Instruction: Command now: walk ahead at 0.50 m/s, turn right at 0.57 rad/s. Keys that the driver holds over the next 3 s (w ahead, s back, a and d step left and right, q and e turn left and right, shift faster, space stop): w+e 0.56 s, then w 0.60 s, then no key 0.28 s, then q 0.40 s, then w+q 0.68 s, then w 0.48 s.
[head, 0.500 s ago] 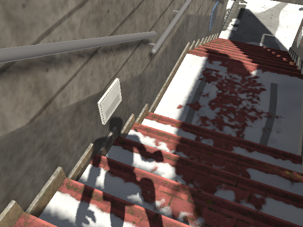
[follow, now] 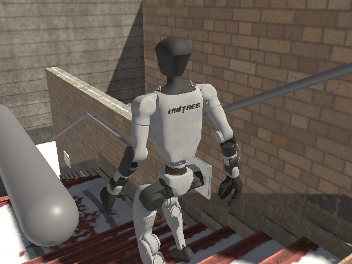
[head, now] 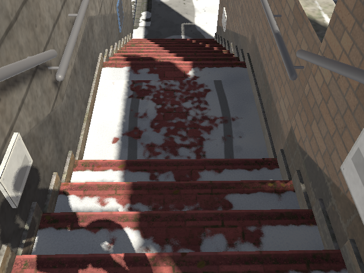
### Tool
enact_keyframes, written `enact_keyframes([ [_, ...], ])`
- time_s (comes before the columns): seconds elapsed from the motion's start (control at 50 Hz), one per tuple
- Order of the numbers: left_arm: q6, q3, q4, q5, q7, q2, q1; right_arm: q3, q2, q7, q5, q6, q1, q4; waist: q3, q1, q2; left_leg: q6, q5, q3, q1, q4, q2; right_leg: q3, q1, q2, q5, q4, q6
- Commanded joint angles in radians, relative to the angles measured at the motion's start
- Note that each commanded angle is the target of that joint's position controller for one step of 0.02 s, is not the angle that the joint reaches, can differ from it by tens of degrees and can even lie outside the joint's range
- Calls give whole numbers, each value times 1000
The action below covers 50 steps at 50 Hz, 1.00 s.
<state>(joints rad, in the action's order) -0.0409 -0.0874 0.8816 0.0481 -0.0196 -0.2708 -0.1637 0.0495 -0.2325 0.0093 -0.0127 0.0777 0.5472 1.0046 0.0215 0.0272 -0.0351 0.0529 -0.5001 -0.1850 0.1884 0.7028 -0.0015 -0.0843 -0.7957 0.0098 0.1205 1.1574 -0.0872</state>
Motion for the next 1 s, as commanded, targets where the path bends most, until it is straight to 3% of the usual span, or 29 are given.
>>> enact_keyframes([
  [0.02, 18, 2, -60, 5, -18, 2, 84, -7, -48, 7, -16, 24, 41, -39, 100, -4, 100, 64, 300, 309, -88, -172, -284, -60, -212, 17, 147, -78, -18],
  [0.1, 53, 31, -91, -21, -51, 36, 229, -11, -65, 21, -21, 29, -6, -45, 130, 41, 69, 21, 157, 86, 199, -112, -210, 144, 271, -21, 523, -497, -8],
  [0.16, 53, 47, -115, -30, -42, 43, 322, -4, -72, 37, -30, 1, 75, -4, 206, 127, 103, 30, 329, 81, 6, 12, -245, 164, 199, 3, 343, -646, -2],
  [0.2, 58, 44, -93, -18, -23, 19, 254, -4, -82, 47, -41, -26, 117, 27, 196, 108, 118, 45, 576, 81, -93, 170, -248, 183, 270, 9, 174, -756, -21],
  [0.24, 61, 21, 5, -12, 1, -18, -14, 0, -107, 55, -38, -46, 102, 34, 40, -8, 119, 72, 798, 80, -76, 527, -245, 204, 571, -29, 67, -788, -64],
  [0.26, 59, -4, 79, -5, 6, -54, -196, 9, -118, 53, -30, -45, 65, 35, -47, -115, 2, 50, 598, 15, 50, 834, -188, 190, 838, -20, 197, -866, -85],
  [0.28, 64, -26, 102, 3, -1, -157, -259, 5, -56, 46, -29, -43, 82, 10, -85, -89, -171, 17, -334, -14, 482, 1273, -50, 52, 1167, 123, 657, -576, -160],
  [0.3, 54, -32, 78, -47, -3, -213, -321, -5, -54, 41, 10, -36, 90, -83, -362, -110, -170, -13, -416, 117, 757, 1428, -81, -180, 1497, 310, 888, -311, -300],
  [0.32, 34, -35, 50, -55, 14, -219, -370, -5, -96, 31, 26, -21, -62, -169, -442, -201, -123, -55, -343, 154, 918, 1373, -68, -396, 1509, 395, 459, -557, -403],
  [0.34, 24, -26, 50, -48, 39, -191, -342, -7, -97, 33, -6, -17, -171, -207, -296, -170, -67, -71, -242, 185, 1007, 1256, -76, -475, 1336, 402, 50, -727, -402],
  [0.36, 27, -3, 21, -41, 34, -99, -210, 9, -139, 33, -36, -30, -176, -161, -133, -98, 116, -51, -106, 208, 905, 1090, -116, -381, 1071, 338, -174, -781, -320],
  [0.38, 42, 0, 14, -29, 38, -94, -195, 4, -104, 35, -57, -48, -132, -152, -84, -59, 27, -52, -153, 214, 823, 1059, -118, -457, 871, 361, -115, -734, -354],
  [0.4, 66, 26, 24, -28, 28, -22, -155, 3, -93, 36, -57, -62, -131, -141, 0, 0, 131, -69, 76, 267, 743, 821, -154, -353, 664, 280, -103, -720, -295],
  [0.42, 84, 27, 12, -55, 35, -35, -85, -12, -43, 32, -53, -75, -212, -187, 69, 44, 106, -113, 240, 238, 537, 524, -136, -260, 370, 172, -98, -811, -243],
  [0.46, 89, 5, 31, -40, 46, -131, -93, -13, -28, 20, -74, -72, -201, -170, -21, 45, 15, -124, 375, 192, 338, 442, -87, -234, 329, 129, 134, -795, -241],
  [0.48, 87, -2, 49, -47, 46, -140, -135, -6, -47, 14, -57, -71, -92, -118, -96, 54, -1, -121, 496, 205, 328, 501, -85, -247, 399, 129, 199, -776, -245],
  [0.52, 77, 11, 77, -63, 51, -59, -218, 22, -119, 7, -27, -58, -262, -179, -28, -15, -8, -102, 713, 294, 560, 343, -117, -295, 559, 87, -92, -710, -224],
  [0.6, 72, 18, 45, -47, 61, -30, -235, 16, -91, -33, -49, -44, -405, -217, 31, -44, 17, -105, 947, 306, 498, 112, -64, -373, 452, 30, -560, -617, -201],
  [0.76, 105, 20, 24, -1, 77, -63, -311, 5, -55, -49, -17, -35, -562, -318, 116, -164, -71, -50, 759, 328, 380, -238, -51, -360, 547, -7, -372, -362, -163],
  [0.82, 91, 24, 44, -1, 93, -65, -342, 29, -91, -30, 4, -15, -363, -240, 112, -121, 31, -22, 738, 272, 106, -440, -66, -294, 510, -32, -206, -120, -143],
  [0.84, 95, 23, 56, -11, 75, -73, -301, 46, -108, -18, -3, -15, -119, -164, 6, 8, 55, -22, 834, 177, -182, -332, -6, -214, 399, -73, -70, 114, -119],
  [0.86, 102, 12, 52, -27, 58, -64, -284, 72, -179, -7, -7, -24, 102, -88, -96, 115, 189, 43, 970, 304, -482, -244, -111, -99, 139, -191, -475, 587, -64],
  [0.88, 109, 15, 27, -70, 61, -38, -390, 56, -197, -21, -16, -22, 149, -89, -244, 52, 323, 76, 1200, 435, -744, 64, -288, -9, -134, -222, -987, 979, -26],
  [0.9, 114, 29, -11, -70, 72, -44, -369, 45, -181, -41, 1, -33, 129, -110, -284, 52, 328, 72, 1158, 511, -730, 43, -332, 17, -284, -158, -930, 1055, -34],
  [0.92, 117, 29, -61, -55, 73, -79, -259, 70, -260, -24, 7, -31, 81, -129, -273, 84, 419, 227, 573, 747, -633, -202, -433, 60, -404, -162, -806, 1026, -13],
  [0.94, 94, 17, -41, -14, 62, -113, -118, 37, -133, -2, 15, -45, -64, -156, -43, 59, 93, 166, 342, 662, -324, -338, -329, 57, -370, -105, -628, 859, 10],
  [0.96, 75, 26, -74, -11, 44, -69, -97, 30, -166, 4, -23, -26, -87, -160, 26, 25, 192, 206, 354, 730, -130, -341, -384, -20, -286, -78, -552, 722, 13],
  [0.98, 53, 30, -50, -4, 40, -47, -102, 13, -129, -5, -39, -10, -60, -124, 96, -7, 121, 181, 454, 713, 10, -321, -357, -33, -239, -52, -563, 643, 16],
  [1.0, 46, 31, -52, -2, 32, -26, -88, -5, -106, -11, -23, 17, -69, -108, 132, -54, 61, 119, 506, 576, 132, -270, -259, -74, -165, -46, -395, 395, 21],
])
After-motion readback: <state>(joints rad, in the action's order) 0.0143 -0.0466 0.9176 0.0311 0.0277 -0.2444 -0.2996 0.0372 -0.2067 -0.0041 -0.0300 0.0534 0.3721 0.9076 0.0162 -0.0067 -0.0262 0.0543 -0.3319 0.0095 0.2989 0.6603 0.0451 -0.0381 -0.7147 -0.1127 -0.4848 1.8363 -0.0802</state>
